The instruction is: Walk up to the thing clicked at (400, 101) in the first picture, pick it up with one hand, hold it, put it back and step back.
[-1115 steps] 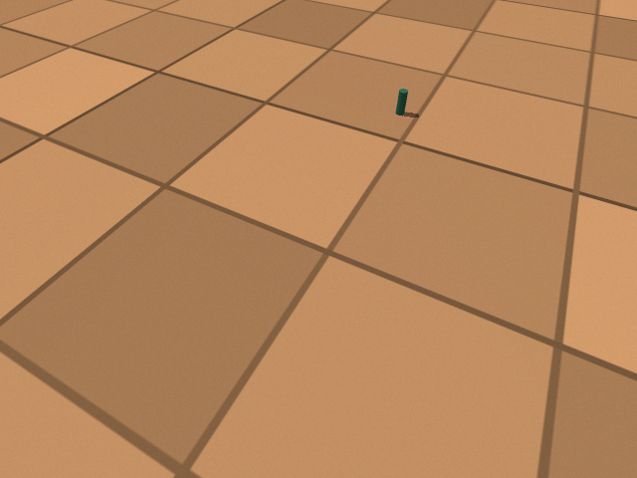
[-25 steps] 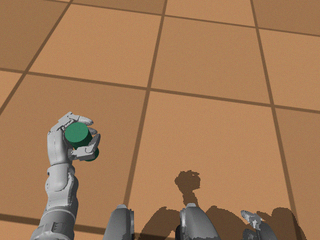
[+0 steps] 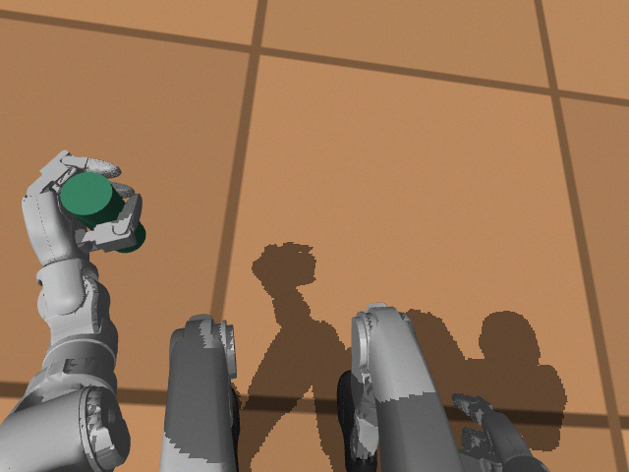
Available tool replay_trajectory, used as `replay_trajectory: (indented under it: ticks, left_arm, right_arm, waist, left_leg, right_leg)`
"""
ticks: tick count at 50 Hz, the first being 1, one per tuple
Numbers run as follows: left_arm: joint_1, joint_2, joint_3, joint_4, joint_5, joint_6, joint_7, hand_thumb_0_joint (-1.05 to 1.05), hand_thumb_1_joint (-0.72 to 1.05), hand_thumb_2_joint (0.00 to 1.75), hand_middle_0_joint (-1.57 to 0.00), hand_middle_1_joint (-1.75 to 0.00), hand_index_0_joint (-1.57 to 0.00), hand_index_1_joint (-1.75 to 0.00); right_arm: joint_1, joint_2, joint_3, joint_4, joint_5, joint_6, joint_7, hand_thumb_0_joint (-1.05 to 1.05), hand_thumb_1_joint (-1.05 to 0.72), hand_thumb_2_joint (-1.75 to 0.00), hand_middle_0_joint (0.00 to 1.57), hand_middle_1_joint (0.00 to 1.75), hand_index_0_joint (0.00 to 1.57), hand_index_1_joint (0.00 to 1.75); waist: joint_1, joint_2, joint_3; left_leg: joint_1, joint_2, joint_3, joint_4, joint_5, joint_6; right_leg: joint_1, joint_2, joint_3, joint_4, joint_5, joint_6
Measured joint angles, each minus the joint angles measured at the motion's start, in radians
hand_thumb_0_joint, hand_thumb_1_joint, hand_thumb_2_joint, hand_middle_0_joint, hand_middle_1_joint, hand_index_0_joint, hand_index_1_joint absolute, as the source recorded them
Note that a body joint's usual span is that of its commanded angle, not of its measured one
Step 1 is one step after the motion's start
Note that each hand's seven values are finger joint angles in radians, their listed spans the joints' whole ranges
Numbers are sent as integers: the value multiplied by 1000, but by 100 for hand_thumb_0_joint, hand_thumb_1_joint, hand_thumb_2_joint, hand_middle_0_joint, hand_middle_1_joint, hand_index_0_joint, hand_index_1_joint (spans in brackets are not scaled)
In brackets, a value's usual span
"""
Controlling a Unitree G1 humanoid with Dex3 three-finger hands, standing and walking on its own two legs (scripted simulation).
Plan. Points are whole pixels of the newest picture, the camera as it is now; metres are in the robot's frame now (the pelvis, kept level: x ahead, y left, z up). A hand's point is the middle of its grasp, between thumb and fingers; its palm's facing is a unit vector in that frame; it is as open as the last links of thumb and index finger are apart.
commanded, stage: crouch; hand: left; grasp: from the side
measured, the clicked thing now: (109, 217) +0.44 +0.25 -0.07
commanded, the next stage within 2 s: lower in 0.90 s
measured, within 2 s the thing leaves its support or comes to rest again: rests again in 1.92 s
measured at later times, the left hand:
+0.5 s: hand (133, 228) +0.46 +0.25 -0.18, palm faces +0.30 -0.95 -0.03, open 6.9 cm
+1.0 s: hand (143, 237) +0.47 +0.26 -0.25, palm faces +0.28 -0.96 -0.04, open 6.9 cm
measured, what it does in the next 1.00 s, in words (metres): lowers itself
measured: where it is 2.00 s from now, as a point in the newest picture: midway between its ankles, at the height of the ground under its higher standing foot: (291, 452)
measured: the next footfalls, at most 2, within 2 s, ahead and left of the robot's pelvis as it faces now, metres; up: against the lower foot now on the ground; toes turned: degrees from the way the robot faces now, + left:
none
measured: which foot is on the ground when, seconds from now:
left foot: down 0.00-1.00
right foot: down 0.00-1.00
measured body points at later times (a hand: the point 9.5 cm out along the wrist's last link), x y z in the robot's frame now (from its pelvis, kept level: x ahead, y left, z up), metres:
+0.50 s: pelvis -0.02 +0.01 -0.12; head +0.20 +0.06 +0.27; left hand +0.44 +0.30 -0.17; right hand +0.05 -0.27 -0.23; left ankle +0.08 +0.14 -0.42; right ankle +0.08 -0.13 -0.42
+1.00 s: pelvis -0.02 +0.01 -0.15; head +0.23 +0.09 +0.22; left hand +0.45 +0.31 -0.24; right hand +0.07 -0.27 -0.24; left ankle +0.08 +0.14 -0.42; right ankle +0.08 -0.13 -0.42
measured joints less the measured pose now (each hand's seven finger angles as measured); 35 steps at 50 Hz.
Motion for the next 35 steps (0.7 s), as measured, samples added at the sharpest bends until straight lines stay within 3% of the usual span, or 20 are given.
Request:
replay_trajectory:
  ticks: [10,26,35]
  left_arm:
    - [-82,97,81,69,23,9,-14,4,-4,114,-87,-111,-91,-111]
    - [-99,182,135,87,36,14,-41,4,-5,114,-88,-110,-91,-111]
    - [-87,223,146,76,33,4,-50,4,-5,114,-88,-110,-92,-111]
  right_arm:
    - [2,-18,24,22,-18,21,1,0,-93,-91,20,30,20,30]
    - [-13,-40,104,1,-52,43,8,0,-92,-91,20,30,20,30]
    - [-47,-63,142,-21,-79,46,21,0,-91,-91,20,30,20,30]
  waist:
    - [-38,-16,70]
    - [-78,-38,162]
    - [-85,-62,210]
  left_leg:
    - [-185,-10,-27,213,4,-2]
    - [-310,-23,-83,388,10,0]
    - [-339,-28,-112,450,0,0]
  right_leg:
    - [-181,9,2,203,11,9]
    - [-278,24,-26,338,30,27]
    - [-295,31,-42,379,28,37]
